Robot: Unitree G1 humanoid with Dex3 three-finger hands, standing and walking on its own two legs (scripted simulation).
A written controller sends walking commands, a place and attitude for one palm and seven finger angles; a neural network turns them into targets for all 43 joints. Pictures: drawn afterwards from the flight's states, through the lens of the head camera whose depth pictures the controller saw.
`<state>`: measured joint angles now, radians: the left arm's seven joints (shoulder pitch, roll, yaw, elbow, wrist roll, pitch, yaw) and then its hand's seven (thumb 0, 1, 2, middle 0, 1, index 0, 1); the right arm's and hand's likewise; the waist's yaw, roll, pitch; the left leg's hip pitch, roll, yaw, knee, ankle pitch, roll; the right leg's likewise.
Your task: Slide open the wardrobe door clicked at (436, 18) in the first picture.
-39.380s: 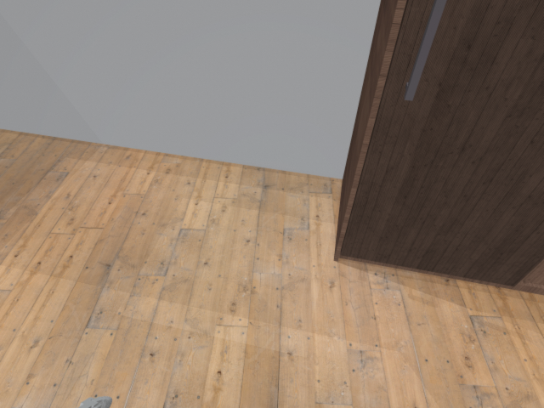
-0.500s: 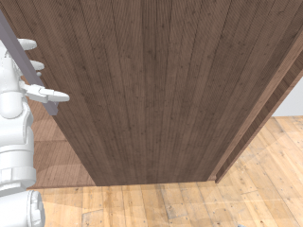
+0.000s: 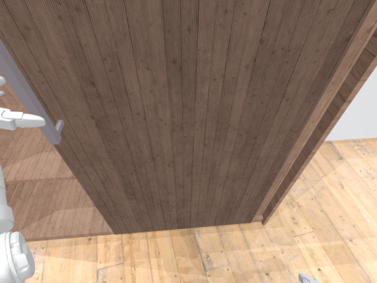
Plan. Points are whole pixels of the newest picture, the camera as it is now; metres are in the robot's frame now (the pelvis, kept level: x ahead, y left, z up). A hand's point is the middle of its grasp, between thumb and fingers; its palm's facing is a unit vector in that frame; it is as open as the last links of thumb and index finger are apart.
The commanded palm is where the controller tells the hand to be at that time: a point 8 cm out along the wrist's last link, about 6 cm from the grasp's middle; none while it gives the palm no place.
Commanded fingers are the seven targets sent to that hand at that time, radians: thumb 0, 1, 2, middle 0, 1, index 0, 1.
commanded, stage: slip the hand off the handle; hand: left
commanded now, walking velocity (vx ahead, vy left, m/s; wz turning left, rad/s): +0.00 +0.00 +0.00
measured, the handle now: (22, 75) +0.42 +0.33 +0.23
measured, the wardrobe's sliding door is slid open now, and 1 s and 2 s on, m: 0.61 0.61 0.61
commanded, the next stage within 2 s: draw the hand back to the body in 0.88 s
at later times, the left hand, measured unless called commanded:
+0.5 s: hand out of the picture +0.33 +0.36 +0.22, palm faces +0.50 -0.84 -0.18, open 14.7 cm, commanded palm +0.28 +0.39 +0.22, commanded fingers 0.00 -0.55 0.20 -0.25 -1.15 -0.25 -1.15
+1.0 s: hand out of the picture +0.25 +0.33 +0.23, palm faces +0.52 -0.82 -0.22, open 14.7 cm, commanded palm +0.21 +0.37 +0.22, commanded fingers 0.00 -0.55 0.20 -0.25 -1.15 -0.25 -1.15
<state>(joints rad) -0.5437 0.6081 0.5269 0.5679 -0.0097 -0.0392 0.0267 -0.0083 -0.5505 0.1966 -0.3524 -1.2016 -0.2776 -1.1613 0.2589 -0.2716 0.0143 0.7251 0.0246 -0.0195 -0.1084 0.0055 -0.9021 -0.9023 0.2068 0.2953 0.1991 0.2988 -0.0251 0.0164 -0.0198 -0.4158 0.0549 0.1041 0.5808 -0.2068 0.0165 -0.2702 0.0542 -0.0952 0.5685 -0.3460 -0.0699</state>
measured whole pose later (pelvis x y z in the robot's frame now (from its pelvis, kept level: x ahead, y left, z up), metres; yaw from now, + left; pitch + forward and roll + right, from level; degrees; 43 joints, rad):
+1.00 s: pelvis -0.01 +0.01 +0.01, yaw +1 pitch -6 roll -1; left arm -0.09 0.45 0.45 -0.02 -0.13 0.05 -0.01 -0.01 -0.55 0.20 -0.26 -1.15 -0.26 -1.15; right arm 0.14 -0.22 0.08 0.70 0.03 -0.10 -0.13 0.01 -0.90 -0.90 0.21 0.30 0.20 0.30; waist 0.07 0.04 0.02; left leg -0.19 0.01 0.09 0.40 -0.12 0.04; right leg -0.04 0.03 -0.10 0.39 -0.26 -0.05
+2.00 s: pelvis +0.01 +0.04 +0.02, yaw +0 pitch -6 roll -1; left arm 0.38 0.35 0.33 -0.34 -0.09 -0.09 0.13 0.00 0.22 0.57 -0.23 -0.69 -0.23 -0.69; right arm 0.20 -0.21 0.03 0.70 0.00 -0.17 -0.04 0.01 -0.90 -0.90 0.21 0.30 0.20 0.30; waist 0.06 0.05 0.04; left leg -0.12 -0.01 0.13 0.35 -0.13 0.06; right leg 0.03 0.01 -0.06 0.32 -0.24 -0.02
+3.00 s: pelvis +0.00 +0.00 +0.01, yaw -2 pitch -1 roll +0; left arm 0.53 0.39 0.34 -0.46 -0.07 -0.13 0.12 0.02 0.89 0.90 -0.22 -0.30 -0.21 -0.30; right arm 0.15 -0.26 -0.01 0.57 0.03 -0.04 -0.09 0.01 -0.90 -0.90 0.20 0.30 0.20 0.30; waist 0.02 0.07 0.04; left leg -0.31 0.05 0.05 0.52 -0.17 0.00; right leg -0.17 0.07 -0.06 0.49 -0.30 -0.07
